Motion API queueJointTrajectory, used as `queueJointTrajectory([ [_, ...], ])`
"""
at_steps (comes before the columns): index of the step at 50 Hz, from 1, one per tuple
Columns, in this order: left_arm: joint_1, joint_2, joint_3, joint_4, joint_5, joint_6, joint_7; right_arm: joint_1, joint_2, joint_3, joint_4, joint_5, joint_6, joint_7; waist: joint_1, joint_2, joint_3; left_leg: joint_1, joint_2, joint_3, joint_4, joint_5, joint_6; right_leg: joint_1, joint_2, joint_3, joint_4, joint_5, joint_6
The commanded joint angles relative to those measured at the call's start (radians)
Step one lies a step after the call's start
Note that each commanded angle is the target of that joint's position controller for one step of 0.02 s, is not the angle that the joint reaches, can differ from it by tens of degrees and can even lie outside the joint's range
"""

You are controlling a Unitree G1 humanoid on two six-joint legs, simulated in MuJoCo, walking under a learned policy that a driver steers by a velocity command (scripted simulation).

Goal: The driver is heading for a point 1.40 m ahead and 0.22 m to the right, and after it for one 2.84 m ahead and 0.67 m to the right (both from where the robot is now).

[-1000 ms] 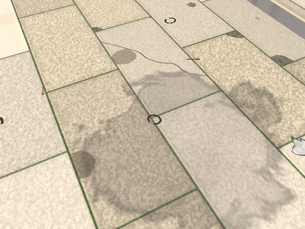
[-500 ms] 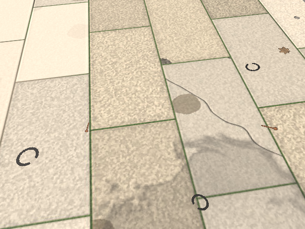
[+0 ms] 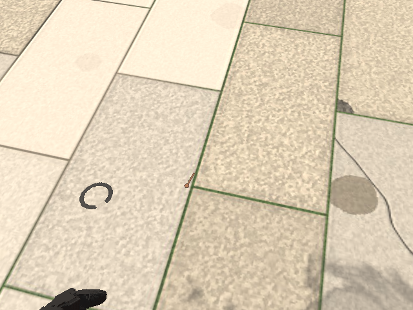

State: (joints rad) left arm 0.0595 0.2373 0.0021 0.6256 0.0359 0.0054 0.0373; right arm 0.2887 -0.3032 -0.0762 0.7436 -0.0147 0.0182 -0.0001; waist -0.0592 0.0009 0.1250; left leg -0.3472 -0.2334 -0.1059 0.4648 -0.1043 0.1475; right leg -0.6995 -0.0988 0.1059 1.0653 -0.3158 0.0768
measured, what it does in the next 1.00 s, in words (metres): walks ahead: right foot, then left foot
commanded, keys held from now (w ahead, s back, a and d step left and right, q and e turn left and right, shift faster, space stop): shift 0.62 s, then w+shift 0.38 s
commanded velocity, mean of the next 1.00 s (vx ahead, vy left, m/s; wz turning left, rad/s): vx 0.23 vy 0.00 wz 0.17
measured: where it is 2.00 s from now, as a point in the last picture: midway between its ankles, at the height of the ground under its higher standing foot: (175, 157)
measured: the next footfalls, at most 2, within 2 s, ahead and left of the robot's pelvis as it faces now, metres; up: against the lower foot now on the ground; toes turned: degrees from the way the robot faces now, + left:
right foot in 0.22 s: +0.16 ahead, -0.19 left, +0.00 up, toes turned +6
left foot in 0.56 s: +0.05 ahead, +0.03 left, +0.00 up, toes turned +3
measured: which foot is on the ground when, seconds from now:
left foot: down 0.00-0.22, up 0.24-0.54, down 0.56-0.86, up 0.88-1.00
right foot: up 0.00-0.20, down 0.22-1.00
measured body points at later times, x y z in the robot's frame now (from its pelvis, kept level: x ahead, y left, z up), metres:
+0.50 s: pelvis +0.07 -0.09 +0.01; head +0.09 -0.11 +0.46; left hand +0.15 +0.18 -0.09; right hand +0.22 -0.33 -0.12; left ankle +0.01 +0.04 -0.71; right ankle +0.11 -0.18 -0.73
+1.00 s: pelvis +0.14 -0.11 +0.01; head +0.15 -0.12 +0.46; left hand +0.11 +0.17 -0.10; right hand +0.31 -0.35 -0.11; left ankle +0.09 +0.03 -0.66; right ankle +0.12 -0.19 -0.73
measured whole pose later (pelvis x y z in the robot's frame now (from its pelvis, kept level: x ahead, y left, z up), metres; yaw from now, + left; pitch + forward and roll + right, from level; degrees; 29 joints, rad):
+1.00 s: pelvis +0.14 -0.11 +0.01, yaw +8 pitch +1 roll +0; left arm 0.41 0.28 0.05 0.85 0.03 -0.06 -0.02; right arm 0.19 -0.28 -0.04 0.82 -0.03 -0.04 0.03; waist 0.04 0.03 -0.01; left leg -0.46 0.01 -0.04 1.02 -0.27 0.09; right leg -0.17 0.05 -0.05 0.42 -0.28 -0.07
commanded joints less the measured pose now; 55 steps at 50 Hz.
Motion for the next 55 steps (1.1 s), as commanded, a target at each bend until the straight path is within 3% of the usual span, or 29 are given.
queueJointTrajectory([
  [1,0.117,0.098,0.027,-0.026,-0.006,0.014,0.003,-0.004,-0.133,-0.038,-0.079,0.002,-0.006,-0.004,0.046,0.024,-0.269,0.072,0.273,-0.237,-0.069,0.494,0.056,0.2,0.033,-0.048,-0.078,0.116,-0.02],
  [7,0.071,0.121,0.029,-0.037,-0.027,0.006,-0.001,0.017,-0.12,-0.032,-0.08,-0.018,0.017,-0.002,0.001,0.11,-0.197,0.163,0.312,-0.332,-0.024,0.394,0.055,0.248,0.086,-0.046,-0.303,-0.013,-0.059],
  [10,0.171,0.113,0.03,-0.01,-0.022,-0.014,0.001,-0.031,-0.112,-0.022,-0.088,0.004,0.019,-0.008,0.069,0.108,-0.17,0.105,0.278,-0.361,0.038,0.251,-0.012,0.462,0.094,-0.044,-0.65,0.11,-0.102],
  [11,0.163,0.152,0.035,-0.014,-0.006,-0.021,0.009,-0.003,-0.067,-0.007,-0.096,0.007,0.015,-0.012,0.046,-0.002,-0.175,0.049,0.223,-0.294,0.129,0.03,-0.067,0.538,-0.038,0.083,-0.737,0.176,-0.131],
  [12,0.085,0.245,0.047,-0.047,0.0,-0.015,0.007,0.068,-0.028,0.003,-0.113,0.014,0.014,-0.014,-0.017,-0.223,-0.177,-0.083,0.053,-0.106,0.266,-0.385,-0.123,0.589,-0.265,0.344,-0.766,0.517,-0.246],
  [13,0.17,0.214,0.05,-0.017,-0.011,-0.007,-0.001,0.034,-0.111,-0.015,-0.095,-0.011,0.021,-0.017,0.048,-0.193,-0.208,-0.068,0.06,-0.04,0.425,-0.526,-0.137,0.55,-0.316,0.404,-0.747,0.678,-0.36],
  [15,0.153,0.149,0.033,-0.001,-0.021,-0.009,-0.009,-0.001,-0.108,-0.019,-0.072,-0.005,0.026,-0.01,0.033,-0.074,-0.173,-0.047,0.099,-0.064,0.53,-0.431,-0.16,0.514,-0.204,0.238,-0.728,0.639,-0.322],
  [18,0.108,0.14,0.032,0.005,-0.014,-0.007,-0.007,0.004,-0.076,-0.004,-0.05,0.008,0.04,0.005,0.021,-0.154,-0.176,-0.013,0.102,-0.029,0.493,-0.365,-0.19,0.527,-0.086,0.086,-0.716,0.646,-0.249],
  [23,0.174,0.153,0.043,0.05,-0.016,0.003,-0.018,-0.065,-0.038,0.025,-0.033,0.018,0.052,0.001,0.076,-0.196,-0.191,0.082,0.153,0.057,0.177,-0.365,-0.186,0.594,-0.074,0.095,-0.707,0.511,-0.252],
  [25,0.179,0.162,0.049,0.066,-0.018,0.012,-0.021,-0.048,-0.037,0.03,-0.009,0.021,0.047,-0.005,0.066,-0.194,-0.187,0.142,0.158,0.081,0.022,-0.271,-0.167,0.587,-0.067,0.106,-0.69,0.479,-0.244],
  [27,0.184,0.154,0.05,0.078,-0.023,0.014,-0.021,-0.03,-0.044,0.036,0.019,0.009,0.03,-0.014,0.052,-0.152,-0.185,0.278,0.195,0.042,-0.158,-0.072,-0.135,0.505,-0.056,0.107,-0.675,0.415,-0.191],
  [28,0.188,0.135,0.046,0.073,-0.026,0.008,-0.023,-0.041,-0.077,0.035,0.016,-0.007,0.018,-0.019,0.063,-0.092,-0.202,0.338,0.273,-0.042,-0.151,-0.039,-0.114,0.446,-0.045,0.1,-0.665,0.333,-0.154],
  [29,0.199,0.108,0.039,0.065,-0.035,0.002,-0.028,-0.095,-0.125,0.025,0.019,-0.008,0.012,-0.022,0.111,0.055,-0.167,0.252,0.336,-0.111,-0.109,0.023,-0.08,0.441,0.043,0.015,-0.675,0.202,-0.127],
  [31,0.149,0.113,0.04,0.096,-0.025,0.007,-0.026,-0.13,-0.046,0.049,0.027,-0.001,-0.002,-0.016,0.085,0.062,-0.123,0.11,0.331,-0.104,-0.136,-0.091,-0.083,0.552,0.064,-0.007,-0.69,0.15,-0.112],
  [32,0.159,0.125,0.045,0.108,-0.02,0.008,-0.029,-0.08,-0.062,0.044,0.052,-0.003,-0.002,-0.018,0.069,0.079,-0.157,0.123,0.296,-0.09,-0.152,-0.334,-0.076,0.559,0.087,-0.031,-0.652,0.002,-0.123],
  [33,0.161,0.149,0.057,0.107,-0.01,0.013,-0.037,-0.039,-0.094,0.034,0.067,-0.009,0.001,-0.019,0.057,0.12,-0.119,0.1,0.292,-0.122,-0.177,-0.566,-0.048,0.496,0.116,-0.055,-0.598,-0.181,-0.137],
  [35,0.088,0.131,0.056,0.077,-0.014,0.015,-0.056,0.015,-0.152,0.012,0.077,-0.011,0.002,-0.008,0.01,0.21,0.02,0.098,0.406,-0.302,-0.313,-0.839,0.037,0.283,0.147,-0.126,-0.473,-0.198,-0.134],
  [36,0.058,0.112,0.052,0.064,-0.017,0.007,-0.06,-0.016,-0.157,0.005,0.071,-0.003,-0.004,-0.006,0.01,0.235,0.073,0.09,0.479,-0.372,-0.366,-0.795,0.071,0.231,0.123,-0.151,-0.385,-0.051,-0.132],
  [38,0.078,0.134,0.063,0.068,-0.017,-0.014,-0.067,-0.051,-0.133,0.004,0.057,-0.006,-0.026,-0.002,0.035,0.16,0.032,0.151,0.5,-0.358,-0.377,-0.611,0.077,0.194,0.078,-0.116,-0.331,-0.04,-0.135],
  [41,0.192,0.106,0.061,0.107,-0.022,-0.036,-0.077,-0.135,-0.136,-0.004,0.044,0.011,-0.052,0.007,0.109,0.152,-0.026,0.049,0.408,-0.173,-0.317,-0.513,0.036,0.471,0.1,-0.177,-0.513,-0.014,-0.152],
  [42,0.285,0.107,0.066,0.146,-0.023,-0.04,-0.071,-0.157,-0.131,-0.007,0.041,0.01,-0.053,0.008,0.155,0.112,-0.024,-0.061,0.376,-0.131,-0.241,-0.536,0.027,0.635,0.13,-0.216,-0.584,0.025,-0.148],
  [43,0.406,0.131,0.077,0.194,-0.021,-0.047,-0.06,-0.178,-0.104,-0.001,0.034,-0.003,-0.056,0.005,0.209,0.015,-0.033,-0.183,0.325,-0.088,-0.095,-0.533,0.015,0.799,0.146,-0.208,-0.615,-0.015,-0.141],
  [44,0.556,0.195,0.093,0.227,-0.003,-0.062,-0.046,-0.226,-0.03,0.019,0.005,-0.012,-0.065,0.007,0.281,-0.205,-0.068,-0.333,0.225,0.037,0.28,-0.426,-0.018,0.933,-0.047,0.079,-0.761,-0.243,-0.171],
  [45,0.56,0.279,0.105,0.215,0.007,-0.069,-0.05,-0.243,0.025,0.038,-0.061,0.006,-0.081,0.01,0.238,-0.318,-0.082,-0.545,0.136,0.05,0.523,-0.412,-0.025,0.931,-0.275,0.601,-0.955,-0.579,-0.271],
  [46,0.449,0.237,0.098,0.192,0.009,-0.064,-0.051,-0.236,-0.018,0.032,-0.06,-0.004,-0.082,0.011,0.165,-0.146,-0.034,-0.579,0.223,-0.038,0.642,-0.306,-0.015,0.817,-0.321,0.658,-0.97,-0.623,-0.311],
  [47,0.356,0.203,0.089,0.163,-0.003,-0.069,-0.056,-0.234,-0.052,0.023,-0.048,-0.01,-0.084,0.023,0.116,-0.048,-0.022,-0.559,0.276,-0.027,0.654,-0.202,-0.025,0.753,-0.277,0.536,-0.937,-0.521,-0.29],
  [48,0.319,0.188,0.084,0.153,-0.007,-0.077,-0.059,-0.195,-0.065,0.019,-0.027,-0.018,-0.086,0.035,0.088,-0.021,-0.064,-0.493,0.307,-0.003,0.625,-0.148,-0.046,0.721,-0.217,0.421,-0.938,-0.432,-0.264],
  [50,0.322,0.164,0.073,0.163,-0.014,-0.092,-0.053,-0.177,-0.062,0.02,-0.01,-0.036,-0.073,0.055,0.081,-0.071,-0.077,-0.424,0.325,0.05,0.607,-0.071,-0.088,0.66,-0.136,0.275,-0.99,-0.304,-0.243],
  [55,0.456,0.145,0.07,0.232,-0.029,-0.108,-0.054,-0.325,-0.039,0.033,-0.06,-0.029,-0.051,0.061,0.12,-0.053,-0.004,-0.533,0.333,0.118,0.495,0.049,-0.134,0.696,-0.098,0.126,-1.055,-0.085,-0.27],
])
